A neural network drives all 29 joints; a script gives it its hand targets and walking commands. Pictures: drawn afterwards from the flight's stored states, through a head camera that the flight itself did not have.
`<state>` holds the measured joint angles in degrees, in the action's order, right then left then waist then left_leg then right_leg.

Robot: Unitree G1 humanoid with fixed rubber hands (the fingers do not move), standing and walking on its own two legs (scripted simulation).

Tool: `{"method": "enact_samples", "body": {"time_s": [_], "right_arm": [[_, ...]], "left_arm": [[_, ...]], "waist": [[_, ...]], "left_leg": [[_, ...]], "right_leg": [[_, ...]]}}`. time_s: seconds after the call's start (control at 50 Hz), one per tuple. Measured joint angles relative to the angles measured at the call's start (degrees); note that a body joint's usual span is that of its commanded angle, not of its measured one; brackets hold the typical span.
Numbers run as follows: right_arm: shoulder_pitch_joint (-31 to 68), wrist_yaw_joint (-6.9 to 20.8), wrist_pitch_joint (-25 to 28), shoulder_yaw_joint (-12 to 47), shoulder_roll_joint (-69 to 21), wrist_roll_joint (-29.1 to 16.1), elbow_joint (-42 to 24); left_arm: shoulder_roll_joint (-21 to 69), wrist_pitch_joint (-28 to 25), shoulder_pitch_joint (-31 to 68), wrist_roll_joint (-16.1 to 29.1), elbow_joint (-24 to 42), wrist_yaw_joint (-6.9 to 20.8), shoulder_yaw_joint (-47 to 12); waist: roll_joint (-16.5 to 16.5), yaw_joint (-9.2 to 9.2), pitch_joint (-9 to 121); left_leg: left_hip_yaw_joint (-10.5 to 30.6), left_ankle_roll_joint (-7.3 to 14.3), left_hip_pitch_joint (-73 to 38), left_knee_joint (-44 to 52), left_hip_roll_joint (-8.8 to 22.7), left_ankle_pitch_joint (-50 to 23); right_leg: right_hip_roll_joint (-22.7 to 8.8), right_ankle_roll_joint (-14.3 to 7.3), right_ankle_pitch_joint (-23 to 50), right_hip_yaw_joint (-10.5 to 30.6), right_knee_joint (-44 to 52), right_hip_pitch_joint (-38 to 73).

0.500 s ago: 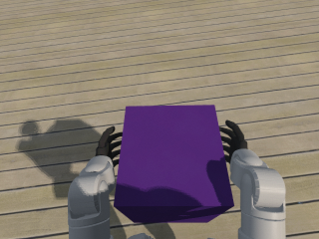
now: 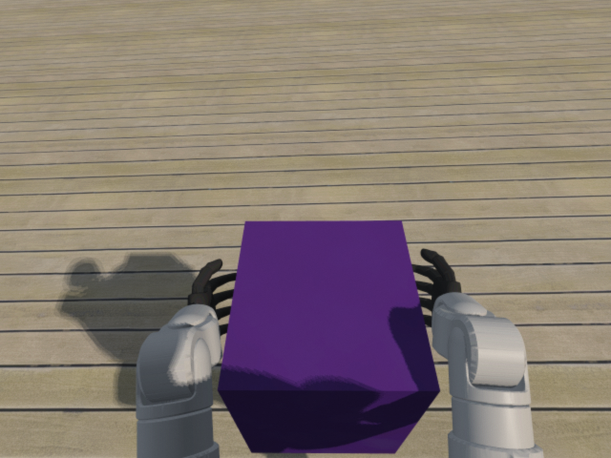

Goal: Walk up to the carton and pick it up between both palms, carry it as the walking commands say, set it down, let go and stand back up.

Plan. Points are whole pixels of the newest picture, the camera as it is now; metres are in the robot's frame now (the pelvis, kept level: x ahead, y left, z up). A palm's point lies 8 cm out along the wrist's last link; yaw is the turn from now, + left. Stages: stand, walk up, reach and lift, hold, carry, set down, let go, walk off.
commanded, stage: carry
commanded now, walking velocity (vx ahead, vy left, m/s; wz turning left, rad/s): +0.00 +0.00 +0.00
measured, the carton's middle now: (323, 342) +0.28 +0.00 +0.02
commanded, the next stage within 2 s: none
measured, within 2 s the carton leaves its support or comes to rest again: neither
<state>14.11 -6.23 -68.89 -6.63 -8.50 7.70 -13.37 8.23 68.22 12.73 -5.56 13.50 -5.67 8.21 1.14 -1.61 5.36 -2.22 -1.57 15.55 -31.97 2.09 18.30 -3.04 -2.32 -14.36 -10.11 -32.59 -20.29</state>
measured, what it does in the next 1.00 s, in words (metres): stands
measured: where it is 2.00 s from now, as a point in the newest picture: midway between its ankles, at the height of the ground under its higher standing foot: outside the picture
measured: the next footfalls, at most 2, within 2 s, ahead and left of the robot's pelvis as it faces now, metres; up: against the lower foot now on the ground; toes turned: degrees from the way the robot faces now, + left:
none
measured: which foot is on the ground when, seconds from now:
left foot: down 0.00-1.00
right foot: down 0.00-1.00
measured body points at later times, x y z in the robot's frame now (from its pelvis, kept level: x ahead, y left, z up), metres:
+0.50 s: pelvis +0.00 -0.01 +0.00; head -0.01 -0.01 +0.45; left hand +0.29 +0.14 +0.09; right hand +0.29 -0.15 +0.09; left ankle -0.02 +0.13 -0.73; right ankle +0.03 -0.09 -0.73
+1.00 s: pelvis +0.00 +0.01 +0.00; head -0.01 +0.01 +0.45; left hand +0.30 +0.15 +0.08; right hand +0.30 -0.14 +0.09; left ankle -0.02 +0.13 -0.73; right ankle +0.03 -0.09 -0.73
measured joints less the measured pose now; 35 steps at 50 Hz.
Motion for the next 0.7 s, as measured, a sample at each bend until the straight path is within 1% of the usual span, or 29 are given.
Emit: {"method": "enact_samples", "body": {"time_s": [0.04,0.1,0.28,0.38,0.7], "right_arm": [[0.12,-0.03,0.14,-0.08,-0.02,-0.11,0.12],[0.35,-0.08,0.32,-0.11,-0.07,-0.20,0.30],[0.92,-0.20,0.74,0.11,-0.21,-0.23,0.83],[0.95,-0.25,1.03,0.21,-0.22,-0.30,0.77],[0.48,-0.21,1.82,-0.12,-0.12,-0.74,0.81]], "left_arm": [[0.03,0.00,0.15,-0.19,0.00,0.09,0.07],[0.06,-0.01,0.32,-0.34,0.08,0.19,0.27],[0.05,-0.21,0.28,-0.14,0.43,0.20,0.90],[0.03,-0.43,0.21,0.08,0.64,0.10,0.99],[0.02,-0.88,0.18,0.03,0.44,-0.19,0.48]], "waist": [[0.00,-0.27,0.16],[-0.06,-0.20,0.28],[-0.37,1.33,-0.12],[-0.66,1.78,-0.52],[-1.36,1.24,-0.44]], "left_leg": [[0.09,-0.29,-0.15,0.64,0.25,-0.46],[0.20,-0.65,-0.26,1.19,0.58,-0.88],[0.35,-1.07,-0.18,1.75,1.02,-1.37],[0.29,-0.98,-0.15,1.85,0.95,-1.41],[-0.38,-0.13,-0.65,1.94,0.33,-0.98]], "right_leg": [[0.30,-0.29,0.40,-0.14,0.66,0.17],[0.68,-0.68,0.78,-0.31,1.30,0.33],[1.17,-1.19,1.27,-0.53,2.02,0.34],[1.11,-1.14,1.33,-0.48,2.08,0.28],[0.54,-0.30,1.22,0.20,2.08,0.53]]}}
